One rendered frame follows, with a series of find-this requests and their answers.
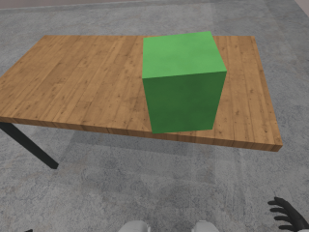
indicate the robot right thigh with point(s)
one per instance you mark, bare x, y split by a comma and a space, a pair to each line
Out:
204, 226

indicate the table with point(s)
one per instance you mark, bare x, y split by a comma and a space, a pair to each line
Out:
94, 83

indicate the right robot hand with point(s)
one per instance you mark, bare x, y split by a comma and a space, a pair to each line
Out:
296, 220

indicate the carton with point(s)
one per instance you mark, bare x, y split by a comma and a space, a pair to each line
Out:
183, 77

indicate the robot left thigh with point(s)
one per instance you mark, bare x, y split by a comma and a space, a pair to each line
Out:
136, 226

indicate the robot thigh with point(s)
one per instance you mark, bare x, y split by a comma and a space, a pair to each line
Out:
136, 226
204, 226

